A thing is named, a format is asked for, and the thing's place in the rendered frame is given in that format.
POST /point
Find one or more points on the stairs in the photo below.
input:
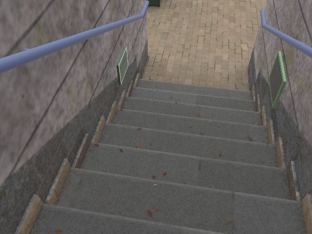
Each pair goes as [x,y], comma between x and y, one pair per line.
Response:
[177,159]

